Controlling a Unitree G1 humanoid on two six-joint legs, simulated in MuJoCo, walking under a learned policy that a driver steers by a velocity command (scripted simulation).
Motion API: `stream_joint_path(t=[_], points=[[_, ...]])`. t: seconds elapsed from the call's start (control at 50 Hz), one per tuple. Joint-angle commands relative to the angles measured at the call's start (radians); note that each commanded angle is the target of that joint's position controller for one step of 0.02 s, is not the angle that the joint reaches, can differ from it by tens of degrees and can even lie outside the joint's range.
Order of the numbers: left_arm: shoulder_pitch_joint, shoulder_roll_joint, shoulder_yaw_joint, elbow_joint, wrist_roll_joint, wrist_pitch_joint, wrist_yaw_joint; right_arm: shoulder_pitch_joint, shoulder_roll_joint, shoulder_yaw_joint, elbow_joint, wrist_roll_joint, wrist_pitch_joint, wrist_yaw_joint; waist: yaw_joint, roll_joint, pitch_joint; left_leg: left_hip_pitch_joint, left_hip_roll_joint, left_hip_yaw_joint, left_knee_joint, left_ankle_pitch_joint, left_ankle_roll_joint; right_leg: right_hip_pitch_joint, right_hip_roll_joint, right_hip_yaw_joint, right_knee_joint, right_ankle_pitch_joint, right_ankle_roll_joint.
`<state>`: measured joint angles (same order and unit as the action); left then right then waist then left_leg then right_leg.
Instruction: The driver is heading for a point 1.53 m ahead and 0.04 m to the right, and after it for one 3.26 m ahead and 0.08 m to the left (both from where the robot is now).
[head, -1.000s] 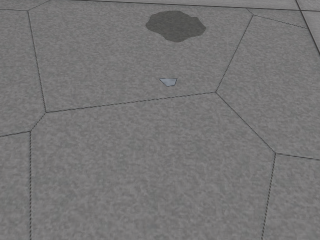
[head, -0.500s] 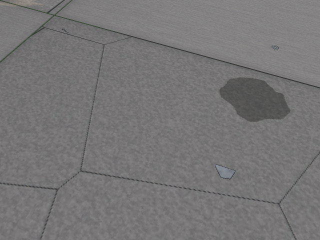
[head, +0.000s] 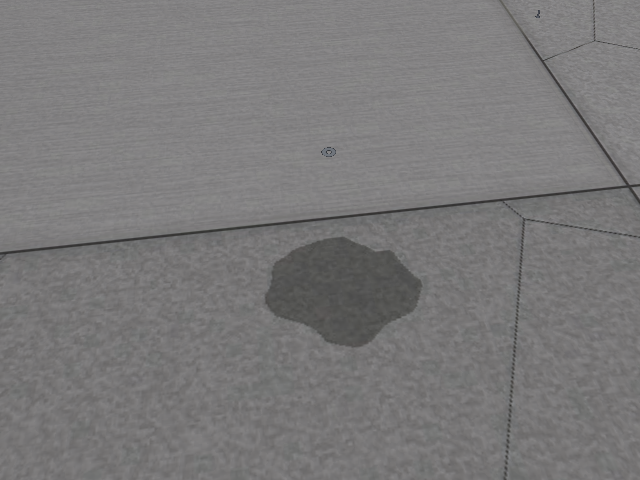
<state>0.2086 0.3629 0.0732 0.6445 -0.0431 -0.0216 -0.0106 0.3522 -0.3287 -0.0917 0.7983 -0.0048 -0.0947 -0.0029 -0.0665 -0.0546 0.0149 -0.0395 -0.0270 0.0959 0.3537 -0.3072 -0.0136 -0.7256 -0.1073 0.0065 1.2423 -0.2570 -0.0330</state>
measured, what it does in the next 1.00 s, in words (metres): walks ahead: right foot, then left foot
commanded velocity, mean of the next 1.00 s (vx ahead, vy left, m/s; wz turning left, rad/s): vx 1.00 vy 0.00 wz -0.06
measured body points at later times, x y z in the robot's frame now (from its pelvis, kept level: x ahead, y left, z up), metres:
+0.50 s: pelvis +0.44 -0.08 +0.00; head +0.45 -0.09 +0.45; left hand +0.58 +0.15 -0.11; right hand +0.54 -0.38 -0.07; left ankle +0.71 +0.03 -0.65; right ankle +0.35 -0.11 -0.73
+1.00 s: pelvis +0.92 -0.14 +0.01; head +0.94 -0.13 +0.46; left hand +1.19 +0.07 -0.04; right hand +0.90 -0.42 -0.11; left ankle +0.85 -0.09 -0.73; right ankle +1.13 -0.37 -0.66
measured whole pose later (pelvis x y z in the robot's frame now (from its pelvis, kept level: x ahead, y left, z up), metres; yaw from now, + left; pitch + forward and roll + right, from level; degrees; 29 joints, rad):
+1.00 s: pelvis +0.92 -0.14 +0.01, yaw -1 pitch +0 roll -1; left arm 0.03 0.28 0.00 0.58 0.03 -0.14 0.00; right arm 0.47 -0.26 -0.04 0.76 0.03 -0.07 0.01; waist -0.09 -0.02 0.05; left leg -0.03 -0.18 -0.21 0.35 -0.27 0.14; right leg -0.70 -0.07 0.18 0.72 -0.02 0.04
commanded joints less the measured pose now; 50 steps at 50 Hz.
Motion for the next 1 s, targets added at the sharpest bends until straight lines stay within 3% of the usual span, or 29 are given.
stream_joint_path(t=[0.02, 0.1, 0.14, 0.18, 0.2, 0.22, 0.24, 0.26, 0.28, 0.3, 0.32, 0.34, 0.36, 0.38, 0.44, 0.5, 0.58, 0.64, 0.68, 0.7, 0.72, 0.74, 0.76, 0.78, 0.8, 0.84, 0.88, 0.94, 1.0], points=[[-0.016, -0.06, -0.039, -0.096, 0.009, -0.006, -0.027, -0.182, -0.056, 0.004, -0.09, 0.001, -0.033, -0.001, 0.086, 0.094, 0.108, -0.089, 0.271, -0.104, -0.23, 0.276, 0.152, -0.096, -0.082, 0.08, -0.114, 0.174, 0.014], [-0.179, -0.035, -0.041, -0.135, 0.015, -0.024, -0.062, -0.097, -0.144, -0.009, -0.056, 0.004, -0.033, -0.005, 0.031, 0.013, 0.148, -0.049, 0.225, 0.075, -0.259, 0.483, 0.094, 0.065, 0.004, -0.072, -0.438, 0.377, -0.034], [-0.19, 0.022, -0.02, -0.149, 0.007, -0.027, -0.071, -0.046, -0.204, -0.018, -0.049, -0.002, -0.019, -0.007, 0.058, 0.085, 0.092, 0.06, 0.233, 0.111, -0.138, 1.008, 0.07, 0.175, 0.103, -0.164, -0.485, 0.318, -0.071], [-0.016, 0.096, 0.017, -0.124, -0.007, -0.016, -0.07, -0.048, -0.262, -0.03, -0.058, -0.001, 0.008, -0.016, 0.186, 0.179, -0.025, 0.104, 0.268, 0.118, 0.172, 1.446, 0.067, 0.382, 0.179, -0.198, -0.46, 0.172, -0.117], [0.219, 0.167, 0.056, -0.063, -0.006, -0.003, -0.06, -0.082, -0.263, -0.03, -0.081, 0.0, 0.013, -0.017, 0.303, 0.176, -0.139, -0.025, 0.267, 0.098, 0.446, 1.454, 0.069, 0.689, 0.195, -0.162, -0.47, 0.156, -0.162], [0.378, 0.203, 0.076, 0.001, -0.017, 0.014, -0.04, -0.079, -0.193, -0.009, -0.083, 0.004, 0.001, -0.015, 0.347, 0.045, -0.162, -0.298, 0.156, 0.092, 0.832, 0.762, 0.028, 1.0, 0.142, -0.026, -0.541, 0.183, -0.206], [0.262, 0.282, 0.072, -0.043, 0.001, 0.007, -0.03, 0.07, -0.017, 0.049, -0.149, -0.011, -0.036, 0.004, 0.135, -0.327, -0.245, -0.689, -0.036, -0.03, 1.259, -0.25, -0.015, 1.235, -0.068, 0.518, -0.655, 0.005, -0.395], [0.271, 0.214, 0.059, -0.089, 0.024, -0.012, -0.028, -0.01, -0.114, 0.049, -0.192, 0.02, -0.079, 0.015, 0.205, -0.181, -0.438, -0.792, -0.021, -0.252, 1.272, -0.19, 0.026, 1.284, -0.169, 0.878, -0.895, -0.419, -0.451], [0.267, 0.173, 0.053, -0.078, 0.033, -0.032, -0.027, -0.162, -0.157, 0.04, -0.228, 0.049, -0.093, 0.012, 0.222, -0.033, -0.256, -0.829, 0.02, -0.25, 1.174, -0.107, 0.053, 1.128, -0.153, 0.865, -0.995, -0.46, -0.371], [0.213, 0.165, 0.048, -0.068, 0.037, -0.051, -0.031, -0.193, -0.131, 0.046, -0.236, 0.044, -0.097, 0.004, 0.153, 0.116, -0.117, -0.793, 0.052, -0.248, 1.058, -0.054, 0.054, 0.928, -0.129, 0.802, -1.017, -0.359, -0.34], [0.142, 0.138, 0.038, -0.073, 0.041, -0.063, -0.032, -0.179, -0.111, 0.049, -0.212, 0.015, -0.088, -0.005, 0.095, 0.17, -0.054, -0.707, 0.087, -0.256, 0.976, -0.03, 0.044, 0.767, -0.082, 0.696, -1.003, -0.217, -0.32], [0.076, 0.105, 0.026, -0.085, 0.06, -0.067, -0.024, -0.092, -0.108, 0.046, -0.181, 0.013, -0.068, -0.001, 0.032, 0.119, -0.038, -0.631, 0.121, -0.263, 0.931, -0.002, 0.027, 0.651, -0.054, 0.594, -1.0, -0.137, -0.32], [0.04, 0.055, 0.009, -0.083, 0.062, -0.067, -0.021, -0.054, -0.111, 0.044, -0.153, 0.013, -0.045, 0.002, 0.012, 0.093, -0.009, -0.59, 0.151, -0.243, 0.883, 0.006, 0.01, 0.565, -0.031, 0.508, -1.016, -0.081, -0.309], [0.039, 0.022, -0.003, -0.064, 0.052, -0.068, -0.016, -0.051, -0.097, 0.045, -0.141, 0.011, -0.026, 0.003, 0.009, 0.077, 0.023, -0.572, 0.177, -0.213, 0.829, 0.017, -0.008, 0.492, -0.02, 0.423, -1.029, -0.021, -0.295], [0.088, 0.026, -0.01, -0.013, 0.046, -0.085, 0.001, -0.211, -0.023, 0.076, -0.201, -0.005, -0.011, 0.0, 0.071, 0.038, 0.107, -0.584, 0.192, -0.141, 0.617, 0.274, -0.04, 0.359, 0.045, 0.209, -1.068, 0.159, -0.251], [0.144, 0.043, -0.01, 0.028, 0.037, -0.106, 0.003, -0.324, 0.01, 0.091, -0.207, 0.004, -0.028, 0.02, 0.148, 0.047, 0.11, -0.437, 0.142, -0.074, 0.356, 0.636, -0.011, 0.337, 0.058, 0.089, -1.134, 0.118, -0.199], [0.219, 0.069, -0.004, 0.097, 0.038, -0.098, -0.002, -0.43, -0.028, 0.073, -0.243, 0.049, -0.033, 0.051, 0.187, 0.041, 0.163, -0.588, 0.091, -0.085, 0.17, 0.603, 0.048, 0.68, -0.032, 0.024, -1.152, 0.269, -0.148], [0.173, 0.107, 0.002, 0.102, 0.076, -0.069, 0.008, -0.345, -0.075, 0.045, -0.247, 0.051, -0.031, 0.076, 0.1, -0.024, 0.039, -0.535, -0.008, -0.008, 0.195, 0.441, 0.102, 0.908, -0.07, -0.032, -0.982, 0.918, -0.093], [0.11, 0.141, 0.011, 0.084, 0.109, -0.043, 0.02, -0.057, -0.146, 0.006, -0.192, 0.059, 0.0, 0.061, -0.059, -0.099, -0.129, -0.282, -0.062, 0.023, 0.301, 0.274, 0.147, 0.93, -0.088, -0.057, -0.632, 1.378, -0.072], [0.038, 0.148, 0.011, 0.061, 0.101, -0.036, 0.03, 0.183, -0.184, -0.013, -0.136, 0.055, 0.017, 0.048, -0.19, -0.04, -0.202, 0.026, -0.033, -0.043, 0.273, 0.278, 0.171, 0.721, -0.054, -0.087, -0.29, 1.307, -0.045], [0.212, -0.025, -0.031, 0.033, 0.093, -0.056, 0.017, 0.219, -0.249, -0.024, -0.113, 0.04, 0.015, 0.047, -0.049, 0.347, -0.302, 0.466, 0.158, -0.471, 0.297, -0.033, 0.363, 0.2, 0.119, -0.017, 0.188, 0.194, 0.04], [0.201, -0.006, -0.058, 0.008, 0.046, -0.1, -0.007, 0.213, -0.194, -0.018, -0.136, 0.03, 0.011, 0.046, -0.055, 0.349, -0.434, 0.571, 0.287, -0.974, 0.002, -0.435, 0.441, 0.016, 0.221, 0.113, 0.3, -0.218, 0.024], [0.055, 0.07, -0.038, -0.024, 0.011, -0.126, -0.014, 0.187, -0.139, -0.009, -0.137, 0.013, 0.008, 0.038, -0.087, 0.225, -0.278, 0.469, 0.273, -0.974, -0.1, -0.468, 0.359, -0.055, 0.165, 0.159, 0.254, -0.141, -0.025], [-0.029, 0.07, -0.044, -0.057, 0.012, -0.143, -0.013, 0.129, -0.13, -0.004, -0.145, 0.004, 0.003, 0.042, -0.05, 0.066, -0.157, 0.293, 0.245, -0.881, -0.117, -0.347, 0.317, -0.029, 0.121, 0.159, 0.143, -0.082, -0.048], [-0.067, 0.046, -0.048, -0.064, 0.032, -0.152, -0.007, 0.077, -0.126, -0.002, -0.151, 0.004, -0.003, 0.047, -0.004, -0.011, -0.069, 0.138, 0.204, -0.806, -0.125, -0.214, 0.319, 0.003, 0.105, 0.152, 0.061, -0.071, -0.046], [-0.023, 0.038, -0.042, -0.05, 0.059, -0.14, 0.0, -0.005, -0.091, 0.01, -0.172, 0.005, -0.004, 0.044, 0.079, 0.023, -0.009, -0.031, 0.11, -0.656, -0.146, -0.028, 0.325, 0.09, 0.065, 0.16, -0.051, -0.036, -0.017], [-0.022, 0.038, -0.038, -0.049, 0.07, -0.123, 0.008, -0.011, -0.078, 0.013, -0.164, 0.031, 0.0, 0.034, 0.096, 0.042, 0.039, -0.122, 0.082, -0.587, -0.161, 0.069, 0.331, 0.089, 0.046, 0.136, -0.156, -0.031, 0.029], [-0.196, -0.002, -0.05, -0.12, 0.079, -0.12, 0.013, 0.021, -0.088, 0.012, -0.137, 0.04, 0.003, 0.008, 0.043, 0.07, 0.121, -0.308, 0.023, -0.499, -0.189, 0.192, 0.305, 0.147, 0.078, 0.073, -0.427, 0.165, 0.083], [-0.304, -0.037, -0.052, -0.163, 0.066, -0.132, 0.004, 0.074, -0.1, 0.004, -0.099, 0.045, 0.014, -0.004, -0.018, 0.109, 0.087, -0.402, -0.008, -0.484, -0.18, 0.177, 0.234, 0.351, 0.143, 0.044, -0.642, 0.419, 0.096]])
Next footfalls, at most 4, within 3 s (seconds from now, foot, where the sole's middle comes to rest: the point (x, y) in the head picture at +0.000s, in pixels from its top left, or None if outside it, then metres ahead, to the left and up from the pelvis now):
0.22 right None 0.39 -0.12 -0.77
0.70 left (352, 323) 0.89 -0.10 -0.77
1.14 right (408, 199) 1.30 -0.31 -0.77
1.60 left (271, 139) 1.61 0.09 -0.77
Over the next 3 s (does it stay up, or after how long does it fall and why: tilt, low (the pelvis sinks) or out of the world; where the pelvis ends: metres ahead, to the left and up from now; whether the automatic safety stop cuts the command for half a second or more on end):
stays up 1.73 -0.01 0.01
